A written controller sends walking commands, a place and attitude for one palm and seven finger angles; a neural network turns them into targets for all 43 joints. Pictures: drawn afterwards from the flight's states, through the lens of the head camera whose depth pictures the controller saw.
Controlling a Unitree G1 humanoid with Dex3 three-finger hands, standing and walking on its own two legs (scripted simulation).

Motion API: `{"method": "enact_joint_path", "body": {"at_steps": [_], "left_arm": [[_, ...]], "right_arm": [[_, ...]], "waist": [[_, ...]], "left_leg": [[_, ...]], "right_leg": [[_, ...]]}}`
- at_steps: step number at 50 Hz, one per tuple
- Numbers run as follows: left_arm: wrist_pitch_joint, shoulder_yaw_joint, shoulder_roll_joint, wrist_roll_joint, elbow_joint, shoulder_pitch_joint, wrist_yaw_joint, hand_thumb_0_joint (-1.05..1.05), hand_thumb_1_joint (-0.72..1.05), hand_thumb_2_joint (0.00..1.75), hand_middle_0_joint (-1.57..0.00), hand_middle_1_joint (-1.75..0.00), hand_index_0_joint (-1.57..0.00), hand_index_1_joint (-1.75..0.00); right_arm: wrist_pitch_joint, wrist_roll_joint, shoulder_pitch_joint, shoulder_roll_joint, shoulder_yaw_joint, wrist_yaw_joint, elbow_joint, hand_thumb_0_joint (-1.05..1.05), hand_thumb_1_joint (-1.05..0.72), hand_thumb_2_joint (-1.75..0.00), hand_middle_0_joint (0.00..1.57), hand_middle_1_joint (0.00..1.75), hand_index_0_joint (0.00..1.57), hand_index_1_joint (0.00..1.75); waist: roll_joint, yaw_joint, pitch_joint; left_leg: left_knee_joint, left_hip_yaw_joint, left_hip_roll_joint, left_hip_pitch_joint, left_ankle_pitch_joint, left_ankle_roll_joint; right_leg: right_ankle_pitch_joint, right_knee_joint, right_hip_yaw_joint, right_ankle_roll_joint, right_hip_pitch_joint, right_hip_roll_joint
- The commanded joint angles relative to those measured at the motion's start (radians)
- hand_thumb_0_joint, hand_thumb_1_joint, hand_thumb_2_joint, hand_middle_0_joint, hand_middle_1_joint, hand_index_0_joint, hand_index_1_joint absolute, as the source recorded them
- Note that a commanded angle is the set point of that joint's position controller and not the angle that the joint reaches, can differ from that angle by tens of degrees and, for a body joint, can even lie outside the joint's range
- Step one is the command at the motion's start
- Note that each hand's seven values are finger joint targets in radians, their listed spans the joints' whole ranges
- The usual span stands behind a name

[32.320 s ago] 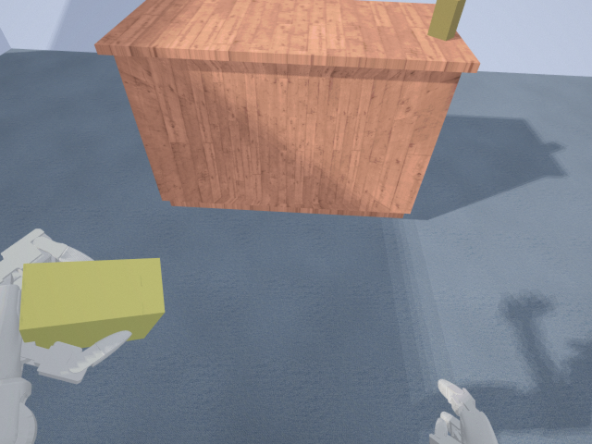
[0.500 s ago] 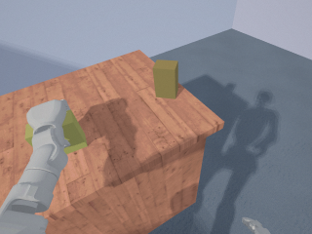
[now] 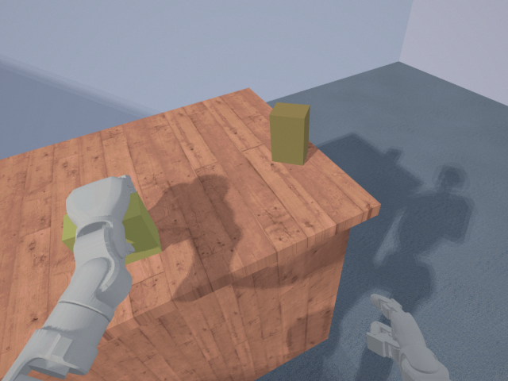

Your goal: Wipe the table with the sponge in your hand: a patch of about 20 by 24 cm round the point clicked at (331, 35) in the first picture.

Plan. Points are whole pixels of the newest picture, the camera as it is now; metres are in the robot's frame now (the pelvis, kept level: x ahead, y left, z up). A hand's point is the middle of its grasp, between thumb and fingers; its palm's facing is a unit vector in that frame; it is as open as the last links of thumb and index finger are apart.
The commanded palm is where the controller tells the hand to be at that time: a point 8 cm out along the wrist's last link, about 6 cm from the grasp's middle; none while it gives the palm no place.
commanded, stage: wipe back along the middle lane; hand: left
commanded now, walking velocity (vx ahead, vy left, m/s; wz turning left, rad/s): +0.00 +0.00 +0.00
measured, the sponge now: (120, 240) +0.32 +0.28 +0.07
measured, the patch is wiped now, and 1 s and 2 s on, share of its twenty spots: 0.75 0.75 0.80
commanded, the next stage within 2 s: slide across to the third lane in 0.10 s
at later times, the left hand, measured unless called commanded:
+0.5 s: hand (131, 224) +0.31 +0.24 +0.12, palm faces +0.08 -0.08 -0.99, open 9.8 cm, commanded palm +0.28 +0.22 +0.18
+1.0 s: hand (174, 211) +0.34 +0.18 +0.12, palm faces +0.06 -0.10 -0.99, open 9.8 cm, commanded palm +0.32 +0.19 +0.18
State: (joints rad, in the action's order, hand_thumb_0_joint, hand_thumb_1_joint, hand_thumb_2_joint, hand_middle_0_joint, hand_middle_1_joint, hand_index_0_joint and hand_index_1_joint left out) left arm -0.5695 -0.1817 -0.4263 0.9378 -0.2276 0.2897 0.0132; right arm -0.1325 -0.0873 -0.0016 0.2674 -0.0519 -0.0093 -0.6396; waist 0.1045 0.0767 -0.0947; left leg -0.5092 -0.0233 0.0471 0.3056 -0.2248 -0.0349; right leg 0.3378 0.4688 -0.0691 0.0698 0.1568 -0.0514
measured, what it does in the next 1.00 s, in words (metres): stands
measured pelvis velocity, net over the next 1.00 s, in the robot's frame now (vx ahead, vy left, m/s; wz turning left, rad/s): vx -0.01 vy -0.03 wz -0.01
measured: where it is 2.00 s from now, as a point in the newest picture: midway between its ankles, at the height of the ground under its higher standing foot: outside the picture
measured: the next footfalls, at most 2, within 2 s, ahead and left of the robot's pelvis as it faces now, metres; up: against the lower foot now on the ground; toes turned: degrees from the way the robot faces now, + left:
none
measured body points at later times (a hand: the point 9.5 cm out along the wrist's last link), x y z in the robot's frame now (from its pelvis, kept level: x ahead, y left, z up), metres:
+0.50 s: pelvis -0.01 +0.00 +0.00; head -0.03 -0.05 +0.44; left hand +0.30 +0.24 +0.17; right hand +0.23 -0.21 -0.09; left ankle +0.02 +0.10 -0.74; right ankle -0.06 -0.07 -0.74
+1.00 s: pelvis -0.01 -0.03 +0.00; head -0.03 -0.08 +0.44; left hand +0.34 +0.18 +0.17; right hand +0.23 -0.24 -0.09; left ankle +0.02 +0.10 -0.74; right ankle -0.06 -0.07 -0.74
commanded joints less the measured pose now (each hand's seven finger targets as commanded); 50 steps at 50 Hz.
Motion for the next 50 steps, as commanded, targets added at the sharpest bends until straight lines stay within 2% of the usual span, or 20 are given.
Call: {"method": "enact_joint_path", "body": {"at_steps": [1, 7, 9, 10, 13, 14, 15, 22, 24, 25, 26, 29, 31, 34, 36, 39, 40, 42, 46, 50], "left_arm": [[-0.016, 0.062, -0.113, -0.031, 0.125, 0.157, -0.017, 0.0, 0.1, 1.3, -1.2, -1.6, -1.2, -1.6], [-0.023, 0.053, -0.088, -0.045, 0.197, 0.079, -0.02, 0.0, 0.1, 1.3, -1.2, -1.6, -1.2, -1.6], [-0.03, 0.082, -0.124, -0.038, 0.212, 0.07, -0.014, 0.0, 0.1, 1.3, -1.2, -1.6, -1.2, -1.6], [-0.031, 0.055, -0.09, -0.041, 0.217, 0.076, -0.011, 0.0, 0.1, 1.3, -1.2, -1.6, -1.2, -1.6], [-0.035, 0.017, -0.065, -0.047, 0.248, 0.156, -0.003, 0.0, 0.1, 1.3, -1.2, -1.6, -1.2, -1.6], [-0.039, 0.046, -0.108, -0.043, 0.258, 0.185, 0.005, 0.0, 0.1, 1.3, -1.2, -1.6, -1.2, -1.6], [-0.041, 0.006, -0.064, -0.045, 0.251, 0.222, 0.008, 0.0, 0.1, 1.3, -1.2, -1.6, -1.2, -1.6], [-0.054, -0.059, -0.03, -0.037, 0.234, 0.372, 0.017, 0.0, 0.1, 1.3, -1.2, -1.6, -1.2, -1.6], [-0.064, -0.022, -0.087, -0.021, 0.244, 0.42, 0.023, 0.0, 0.1, 1.3, -1.2, -1.6, -1.2, -1.6], [-0.062, -0.079, -0.031, -0.019, 0.273, 0.468, 0.023, 0.0, 0.1, 1.3, -1.2, -1.6, -1.2, -1.6], [-0.063, -0.078, -0.029, -0.017, 0.251, 0.472, 0.027, 0.0, 0.1, 1.3, -1.2, -1.6, -1.2, -1.6], [-0.086, -0.018, -0.092, -0.004, 0.243, 0.462, 0.039, 0.0, 0.1, 1.3, -1.2, -1.6, -1.2, -1.6], [-0.089, -0.023, -0.07, -0.012, 0.232, 0.46, 0.046, 0.0, 0.1, 1.3, -1.2, -1.6, -1.2, -1.6], [-0.101, 0.027, -0.125, -0.005, 0.223, 0.491, 0.057, 0.0, 0.1, 1.3, -1.2, -1.6, -1.2, -1.6], [-0.105, -0.014, -0.076, -0.01, 0.196, 0.522, 0.056, 0.0, 0.1, 1.3, -1.2, -1.6, -1.2, -1.6], [-0.117, 0.044, -0.148, -0.003, 0.185, 0.521, 0.057, 0.0, 0.1, 1.3, -1.2, -1.6, -1.2, -1.6], [-0.12, -0.018, -0.082, -0.005, 0.191, 0.547, 0.053, 0.0, 0.1, 1.3, -1.2, -1.6, -1.2, -1.6], [-0.125, -0.04, -0.057, -0.01, 0.178, 0.543, 0.044, 0.0, 0.1, 1.3, -1.2, -1.6, -1.2, -1.6], [-0.137, -0.059, -0.044, -0.001, 0.162, 0.537, 0.034, 0.0, 0.1, 1.3, -1.2, -1.6, -1.2, -1.6], [-0.143, -0.02, -0.097, 0.007, 0.099, 0.563, 0.032, 0.0, 0.1, 1.3, -1.2, -1.6, -1.2, -1.6]], "right_arm": [[0.049, -0.002, 0.18, 0.105, 0.035, -0.002, 0.162, 0.0, -0.9, -0.9, 0.2, 0.3, 0.2, 0.3], [0.056, -0.002, 0.199, 0.102, 0.033, 0.006, 0.171, 0.0, -0.9, -0.9, 0.2, 0.3, 0.2, 0.3], [0.058, -0.002, 0.21, 0.106, 0.034, 0.005, 0.171, 0.0, -0.9, -0.9, 0.2, 0.3, 0.2, 0.3], [0.062, -0.003, 0.207, 0.102, 0.033, 0.006, 0.175, 0.0, -0.9, -0.9, 0.2, 0.3, 0.2, 0.3], [0.077, -0.007, 0.211, 0.098, 0.034, 0.003, 0.171, 0.0, -0.9, -0.9, 0.2, 0.3, 0.2, 0.3], [0.083, -0.007, 0.218, 0.103, 0.033, -0.001, 0.168, 0.0, -0.9, -0.9, 0.2, 0.3, 0.2, 0.3], [0.092, -0.008, 0.214, 0.096, 0.032, -0.001, 0.17, 0.0, -0.9, -0.9, 0.2, 0.3, 0.2, 0.3], [0.124, -0.012, 0.212, 0.089, 0.028, -0.004, 0.144, 0.0, -0.9, -0.9, 0.2, 0.3, 0.2, 0.3], [0.124, -0.01, 0.222, 0.094, 0.027, -0.004, 0.141, 0.0, -0.9, -0.9, 0.2, 0.3, 0.2, 0.3], [0.132, -0.012, 0.227, 0.081, 0.025, -0.002, 0.15, 0.0, -0.9, -0.9, 0.2, 0.3, 0.2, 0.3], [0.135, -0.011, 0.22, 0.079, 0.026, 0.003, 0.142, 0.0, -0.9, -0.9, 0.2, 0.3, 0.2, 0.3], [0.124, -0.002, 0.236, 0.086, 0.024, 0.009, 0.135, 0.0, -0.9, -0.9, 0.2, 0.3, 0.2, 0.3], [0.119, -0.002, 0.236, 0.078, 0.021, 0.011, 0.136, 0.0, -0.9, -0.9, 0.2, 0.3, 0.2, 0.3], [0.097, 0.003, 0.243, 0.083, 0.017, 0.004, 0.133, 0.0, -0.9, -0.9, 0.2, 0.3, 0.2, 0.3], [0.091, 0.001, 0.243, 0.075, 0.014, 0.002, 0.132, 0.0, -0.9, -0.9, 0.2, 0.3, 0.2, 0.3], [0.076, 0.004, 0.25, 0.082, 0.014, -0.002, 0.131, 0.0, -0.9, -0.9, 0.2, 0.3, 0.2, 0.3], [0.075, 0.0, 0.254, 0.074, 0.012, -0.001, 0.139, 0.0, -0.9, -0.9, 0.2, 0.3, 0.2, 0.3], [0.075, -0.002, 0.248, 0.073, 0.016, 0.003, 0.135, 0.0, -0.9, -0.9, 0.2, 0.3, 0.2, 0.3], [0.078, -0.003, 0.243, 0.077, 0.021, 0.008, 0.137, 0.0, -0.9, -0.9, 0.2, 0.3, 0.2, 0.3], [0.075, -0.003, 0.235, 0.085, 0.022, 0.008, 0.117, 0.0, -0.9, -0.9, 0.2, 0.3, 0.2, 0.3]], "waist": [[-0.146, -0.005, -0.172], [-0.138, 0.002, -0.134], [-0.127, 0.012, -0.12], [-0.137, 0.005, -0.124], [-0.142, -0.002, -0.12], [-0.126, 0.002, -0.129], [-0.131, -0.005, -0.13], [-0.131, -0.015, -0.157], [-0.085, -0.001, -0.179], [-0.081, -0.007, -0.204], [-0.092, -0.007, -0.208], [-0.09, 0.017, -0.225], [-0.134, 0.013, -0.235], [-0.119, 0.019, -0.224], [-0.133, 0.005, -0.21], [-0.108, 0.014, -0.22], [-0.091, 0.002, -0.221], [-0.092, -0.005, -0.218], [-0.119, -0.007, -0.259], [-0.143, -0.01, -0.247]], "left_leg": [[0.011, -0.007, -0.001, -0.141, 0.252, -0.028], [0.021, -0.009, -0.006, -0.134, 0.228, -0.027], [0.029, -0.013, -0.011, -0.136, 0.208, -0.024], [0.027, -0.011, -0.007, -0.129, 0.202, -0.025], [0.026, -0.017, -0.007, -0.141, 0.188, -0.027], [0.034, -0.024, -0.011, -0.149, 0.168, -0.025], [0.028, -0.023, -0.004, -0.148, 0.17, -0.026], [0.021, -0.033, 0.0, -0.174, 0.157, -0.024], [0.025, -0.035, -0.003, -0.188, 0.154, -0.02], [0.014, -0.033, 0.004, -0.199, 0.174, -0.022], [0.008, -0.037, 0.002, -0.204, 0.189, -0.021], [0.011, -0.03, 0.0, -0.196, 0.211, -0.016], [0.002, -0.015, 0.003, -0.18, 0.229, -0.017], [0.017, -0.01, -0.002, -0.17, 0.217, -0.011], [0.008, 0.001, 0.002, -0.162, 0.222, -0.013], [0.011, 0.01, 0.002, -0.154, 0.231, -0.011], [0.008, 0.013, 0.005, -0.154, 0.23, -0.011], [-0.001, 0.012, 0.005, -0.159, 0.241, -0.015], [-0.015, 0.018, 0.012, -0.155, 0.262, -0.02], [-0.014, 0.025, 0.015, -0.127, 0.249, -0.02]], "right_leg": [[-0.439, -0.043, 0.054, -0.017, -0.003, 0.02], [-0.397, -0.047, 0.05, -0.018, 0.009, 0.016], [-0.355, -0.048, 0.059, -0.013, 0.025, 0.011], [-0.345, -0.045, 0.051, -0.016, 0.023, 0.012], [-0.325, -0.048, 0.051, -0.017, 0.046, 0.013], [-0.288, -0.047, 0.057, -0.012, 0.055, 0.01], [-0.288, -0.044, 0.05, -0.014, 0.056, 0.012], [-0.265, -0.038, 0.05, -0.01, 0.078, 0.014], [-0.244, -0.033, 0.06, -0.002, 0.076, 0.013], [-0.262, -0.025, 0.053, -0.003, 0.071, 0.015], [-0.28, -0.02, 0.05, 0.0, 0.073, 0.013], [-0.315, -0.015, 0.062, 0.003, 0.045, 0.014], [-0.366, -0.011, 0.06, -0.005, 0.019, 0.019], [-0.352, -0.018, 0.07, -0.003, 0.015, 0.018], [-0.381, -0.02, 0.072, -0.008, 0.017, 0.022], [-0.415, -0.027, 0.095, -0.008, -0.01, 0.026], [-0.411, -0.022, 0.087, -0.01, -0.004, 0.028], [-0.444, -0.026, 0.089, -0.012, 0.001, 0.029], [-0.516, -0.015, 0.104, -0.019, -0.034, 0.037], [-0.56, -0.015, 0.121, -0.027, -0.055, 0.044]]}}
